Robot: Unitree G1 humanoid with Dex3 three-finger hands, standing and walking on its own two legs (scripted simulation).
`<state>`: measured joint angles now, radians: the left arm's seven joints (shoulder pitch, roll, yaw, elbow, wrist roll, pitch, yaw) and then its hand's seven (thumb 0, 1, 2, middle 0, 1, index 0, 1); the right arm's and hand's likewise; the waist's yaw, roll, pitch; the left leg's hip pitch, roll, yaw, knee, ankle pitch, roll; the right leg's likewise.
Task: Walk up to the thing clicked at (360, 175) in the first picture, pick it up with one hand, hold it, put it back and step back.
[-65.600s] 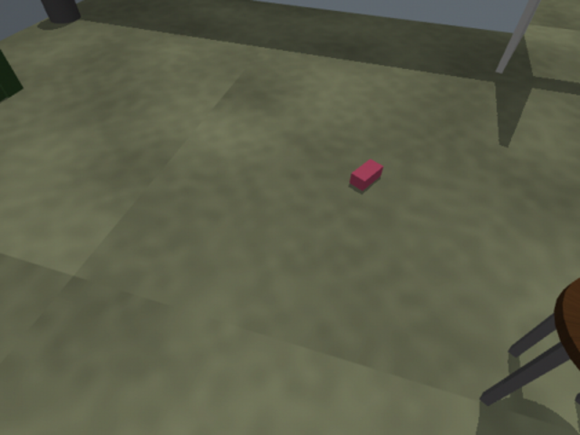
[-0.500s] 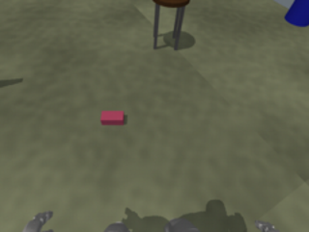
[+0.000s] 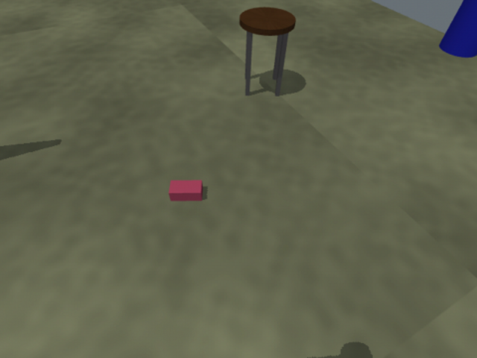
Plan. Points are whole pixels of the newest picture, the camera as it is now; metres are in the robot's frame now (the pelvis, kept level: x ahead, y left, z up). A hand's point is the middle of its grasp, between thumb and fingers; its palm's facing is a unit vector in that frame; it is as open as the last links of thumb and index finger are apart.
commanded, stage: step back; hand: left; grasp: from above
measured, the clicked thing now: (186, 190) +0.99 +0.28 -0.73
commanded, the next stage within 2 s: stand in 0.72 s
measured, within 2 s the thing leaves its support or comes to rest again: neither
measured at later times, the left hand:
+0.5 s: hand out of the picture +0.11 +0.29 -0.16, palm faces +0.05 -0.92 -0.38, open 7.4 cm
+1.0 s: hand (94, 352) +0.16 +0.27 -0.14, palm faces +0.00 -0.93 -0.36, open 7.4 cm
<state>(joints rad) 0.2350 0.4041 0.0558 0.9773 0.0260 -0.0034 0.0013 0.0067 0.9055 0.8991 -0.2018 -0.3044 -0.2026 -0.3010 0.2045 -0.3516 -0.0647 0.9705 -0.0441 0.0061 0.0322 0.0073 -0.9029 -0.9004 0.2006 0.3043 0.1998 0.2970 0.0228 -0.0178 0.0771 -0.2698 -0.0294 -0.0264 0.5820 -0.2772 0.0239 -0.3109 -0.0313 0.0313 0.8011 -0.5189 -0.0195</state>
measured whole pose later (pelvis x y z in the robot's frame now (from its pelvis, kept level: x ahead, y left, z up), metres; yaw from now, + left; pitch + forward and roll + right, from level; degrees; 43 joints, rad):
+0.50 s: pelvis +0.05 +0.02 -0.01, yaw +2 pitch -3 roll +1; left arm 0.18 0.39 0.05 0.98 0.02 -0.02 0.00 0.01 0.90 0.90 -0.20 -0.30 -0.20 -0.30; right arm 0.18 -0.38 -0.07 1.01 -0.03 -0.01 0.01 0.01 -0.90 -0.90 0.20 0.30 0.20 0.30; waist 0.03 -0.03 0.13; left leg -0.33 0.01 0.00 0.59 -0.20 -0.01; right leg -0.19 -0.09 -0.05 0.68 -0.42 0.02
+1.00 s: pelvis +0.08 +0.01 +0.01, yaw +0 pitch -3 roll +0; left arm 0.12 0.35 0.00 1.09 0.01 -0.02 -0.01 0.01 0.91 0.90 -0.20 -0.30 -0.20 -0.30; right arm 0.07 -0.35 -0.02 1.09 -0.01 -0.01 0.01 0.01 -0.90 -0.90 0.20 0.30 0.20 0.30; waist 0.00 0.02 0.06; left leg -0.20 0.05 0.02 0.45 -0.19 -0.03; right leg -0.10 -0.03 0.00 0.44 -0.29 0.02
